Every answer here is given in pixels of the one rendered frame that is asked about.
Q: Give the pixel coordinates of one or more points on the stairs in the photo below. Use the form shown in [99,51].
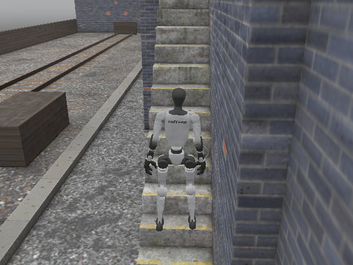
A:
[181,60]

